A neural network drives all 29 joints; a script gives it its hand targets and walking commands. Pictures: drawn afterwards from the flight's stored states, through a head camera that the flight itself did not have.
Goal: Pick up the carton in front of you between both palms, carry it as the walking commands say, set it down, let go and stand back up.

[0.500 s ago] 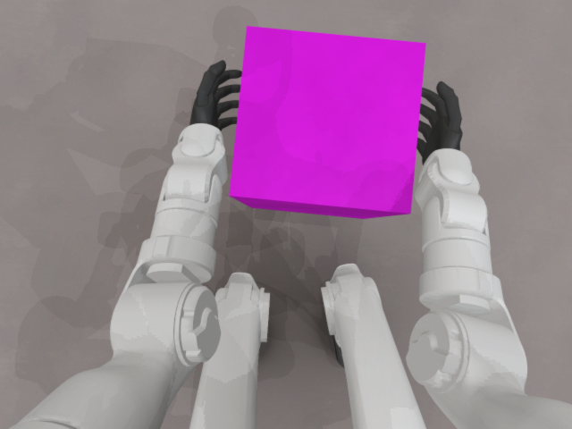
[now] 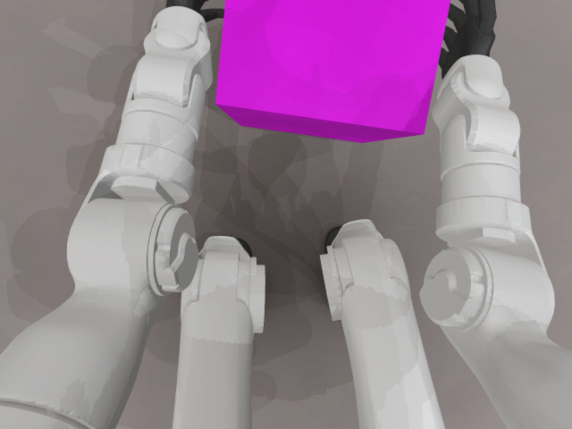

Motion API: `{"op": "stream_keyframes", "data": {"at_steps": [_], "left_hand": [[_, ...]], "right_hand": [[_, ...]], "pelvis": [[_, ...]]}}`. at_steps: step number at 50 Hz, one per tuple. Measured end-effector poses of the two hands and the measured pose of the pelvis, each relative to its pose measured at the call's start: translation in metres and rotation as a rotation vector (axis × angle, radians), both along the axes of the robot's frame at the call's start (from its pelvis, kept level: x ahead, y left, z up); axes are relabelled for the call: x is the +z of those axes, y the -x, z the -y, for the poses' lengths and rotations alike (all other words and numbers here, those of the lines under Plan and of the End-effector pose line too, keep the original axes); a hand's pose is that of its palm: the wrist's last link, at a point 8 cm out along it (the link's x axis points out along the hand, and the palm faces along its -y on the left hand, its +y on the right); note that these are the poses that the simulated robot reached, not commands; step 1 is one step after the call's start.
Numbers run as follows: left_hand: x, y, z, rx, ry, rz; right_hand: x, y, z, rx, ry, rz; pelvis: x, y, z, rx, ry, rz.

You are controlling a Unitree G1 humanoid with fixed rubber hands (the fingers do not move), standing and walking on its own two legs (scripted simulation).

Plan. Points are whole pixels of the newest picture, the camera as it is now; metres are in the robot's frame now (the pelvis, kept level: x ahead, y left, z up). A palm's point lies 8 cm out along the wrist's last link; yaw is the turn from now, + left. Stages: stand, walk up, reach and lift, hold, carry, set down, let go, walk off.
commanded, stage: set down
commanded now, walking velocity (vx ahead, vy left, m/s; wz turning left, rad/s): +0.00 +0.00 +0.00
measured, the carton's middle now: (320, 50) +0.53 -0.06 -0.23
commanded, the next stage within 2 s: none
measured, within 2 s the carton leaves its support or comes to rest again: rests again in 1.18 s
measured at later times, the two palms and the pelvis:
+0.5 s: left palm (194, 28) +0.56 +0.09 -0.20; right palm (441, 68) +0.49 -0.21 -0.19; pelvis +0.01 +0.00 -0.03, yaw +0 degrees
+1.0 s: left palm (193, 28) +0.56 +0.09 -0.21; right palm (441, 71) +0.49 -0.21 -0.20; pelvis +0.00 +0.01 -0.04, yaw -1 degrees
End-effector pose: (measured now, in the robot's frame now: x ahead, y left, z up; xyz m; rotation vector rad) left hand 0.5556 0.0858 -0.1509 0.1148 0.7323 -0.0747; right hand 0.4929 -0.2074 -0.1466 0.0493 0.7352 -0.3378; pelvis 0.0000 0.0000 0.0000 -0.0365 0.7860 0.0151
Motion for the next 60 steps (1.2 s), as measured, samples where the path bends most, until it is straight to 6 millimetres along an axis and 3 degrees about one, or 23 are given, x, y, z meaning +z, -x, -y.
{"op": "stream_keyframes", "data": {"at_steps": [6,15,31,60], "left_hand": [[-0.028,-0.005,0.004,-0.014,-0.007,-0.008],[-0.034,-0.01,0.002,-0.006,-0.003,-0.01],[-0.053,-0.001,-0.003,-0.027,-0.018,-0.045],[-0.06,-0.007,-0.007,-0.079,0.022,-0.02]], "right_hand": [[-0.028,-0.003,0.003,-0.015,-0.012,-0.006],[-0.034,-0.008,0.002,-0.004,-0.015,-0.008],[-0.055,0.004,-0.001,0.032,-0.022,-0.049],[-0.06,-0.001,0.004,0.091,-0.027,-0.028]], "pelvis": [[-0.016,-0.005,0.0,-0.005,-0.005,0.05],[-0.027,-0.013,0.001,-0.01,-0.003,0.052],[-0.035,-0.006,-0.004,-0.005,0.005,0.115],[-0.045,0.001,-0.007,-0.014,0.015,0.173]]}}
